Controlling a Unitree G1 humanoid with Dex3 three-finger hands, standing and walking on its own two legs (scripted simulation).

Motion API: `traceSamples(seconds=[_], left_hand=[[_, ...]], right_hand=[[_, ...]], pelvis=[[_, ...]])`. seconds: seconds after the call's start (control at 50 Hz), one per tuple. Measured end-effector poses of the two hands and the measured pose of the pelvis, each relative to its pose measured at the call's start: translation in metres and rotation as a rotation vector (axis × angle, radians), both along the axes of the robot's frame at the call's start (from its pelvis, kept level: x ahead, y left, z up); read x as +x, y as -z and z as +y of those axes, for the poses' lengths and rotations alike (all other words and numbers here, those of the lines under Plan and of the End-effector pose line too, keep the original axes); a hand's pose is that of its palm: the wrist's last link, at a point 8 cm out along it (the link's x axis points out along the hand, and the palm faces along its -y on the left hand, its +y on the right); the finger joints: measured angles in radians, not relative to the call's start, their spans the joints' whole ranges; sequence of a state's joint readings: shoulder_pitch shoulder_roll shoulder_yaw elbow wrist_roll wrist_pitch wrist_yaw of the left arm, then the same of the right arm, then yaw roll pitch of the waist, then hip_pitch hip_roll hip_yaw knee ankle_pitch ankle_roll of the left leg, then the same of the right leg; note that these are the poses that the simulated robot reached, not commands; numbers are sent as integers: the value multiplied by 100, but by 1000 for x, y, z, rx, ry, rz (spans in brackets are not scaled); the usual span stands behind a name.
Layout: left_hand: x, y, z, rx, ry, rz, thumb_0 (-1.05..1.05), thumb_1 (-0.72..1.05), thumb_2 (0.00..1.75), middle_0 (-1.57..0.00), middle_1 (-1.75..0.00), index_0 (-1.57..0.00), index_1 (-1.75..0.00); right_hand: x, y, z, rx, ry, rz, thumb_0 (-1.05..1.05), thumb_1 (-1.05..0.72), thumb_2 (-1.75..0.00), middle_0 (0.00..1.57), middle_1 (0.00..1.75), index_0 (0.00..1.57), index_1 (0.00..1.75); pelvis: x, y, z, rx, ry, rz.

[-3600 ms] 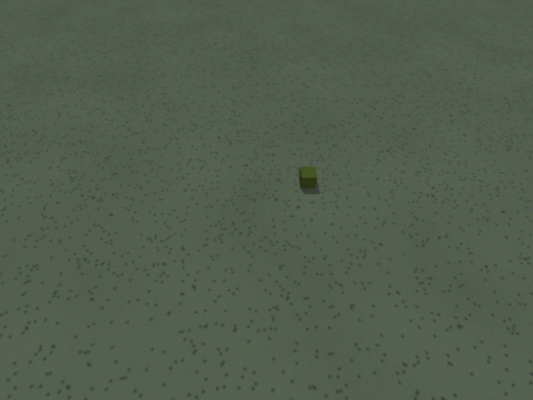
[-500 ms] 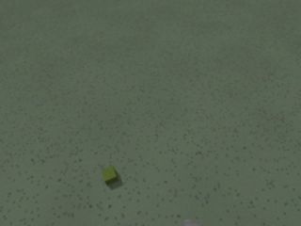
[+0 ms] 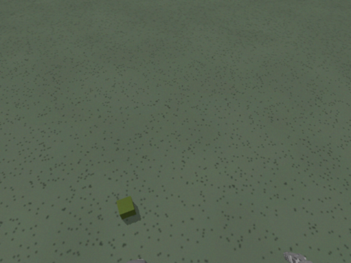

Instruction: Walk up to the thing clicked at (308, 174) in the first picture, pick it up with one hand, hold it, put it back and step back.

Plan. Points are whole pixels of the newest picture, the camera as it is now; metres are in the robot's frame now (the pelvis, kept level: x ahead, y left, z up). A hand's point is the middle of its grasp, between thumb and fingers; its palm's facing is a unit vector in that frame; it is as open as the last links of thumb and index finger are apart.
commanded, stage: walk up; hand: left
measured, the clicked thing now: (126, 207) +0.48 +0.26 -0.71
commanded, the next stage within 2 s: stand in 0.88 s
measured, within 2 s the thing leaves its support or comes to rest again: neither
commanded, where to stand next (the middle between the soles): +0.10 +0.00 m, yaw +0 degrees
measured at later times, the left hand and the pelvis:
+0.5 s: hand out of the picture +0.08 +0.25 -0.13, palm faces -0.03 -0.94 -0.35, open 7.4 cm; pelvis +0.01 -0.01 +0.03, yaw -1 degrees
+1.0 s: hand out of the picture +0.11 +0.25 -0.13, palm faces -0.04 -0.94 -0.33, open 7.4 cm; pelvis +0.02 -0.01 +0.03, yaw -1 degrees
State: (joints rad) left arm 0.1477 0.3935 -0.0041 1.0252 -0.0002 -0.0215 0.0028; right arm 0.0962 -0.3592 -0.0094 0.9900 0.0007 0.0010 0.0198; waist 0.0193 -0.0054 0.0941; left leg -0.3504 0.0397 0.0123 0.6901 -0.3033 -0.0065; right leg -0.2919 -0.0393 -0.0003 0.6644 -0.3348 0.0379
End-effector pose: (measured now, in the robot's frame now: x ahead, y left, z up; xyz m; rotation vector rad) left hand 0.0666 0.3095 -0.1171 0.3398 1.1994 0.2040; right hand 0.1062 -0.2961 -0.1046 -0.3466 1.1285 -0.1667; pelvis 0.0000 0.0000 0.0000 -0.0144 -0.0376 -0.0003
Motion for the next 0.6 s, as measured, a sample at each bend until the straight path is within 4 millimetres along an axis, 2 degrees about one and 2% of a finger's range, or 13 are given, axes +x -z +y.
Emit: traceSamples(seconds=[0.14, 0.26, 0.6], left_hand=[[-6, -9, -5, -8, -19, 25, 1, 90, 90, -20, -30, -21, -30], [-7, -18, -9, -4, -27, 40, 1, 90, 90, -20, -30, -21, -30], [23, -25, -18, -23, 4, 28, 1, 90, 90, -20, -30, -21, -30]], right_hand=[[15, -6, 5, 28, -9, -4, 0, -91, -90, 20, 30, 20, 30], [15, -8, 2, 41, 6, 4, 0, -91, -90, 20, 30, 20, 30], [-31, -9, -10, 29, 94, 114, 0, -91, -90, 20, 30, 20, 30]], pelvis=[[1, -11, -3, 3, 0, -4], [2, -18, -5, 9, 5, -8], [8, -26, -5, 13, 16, 2]])
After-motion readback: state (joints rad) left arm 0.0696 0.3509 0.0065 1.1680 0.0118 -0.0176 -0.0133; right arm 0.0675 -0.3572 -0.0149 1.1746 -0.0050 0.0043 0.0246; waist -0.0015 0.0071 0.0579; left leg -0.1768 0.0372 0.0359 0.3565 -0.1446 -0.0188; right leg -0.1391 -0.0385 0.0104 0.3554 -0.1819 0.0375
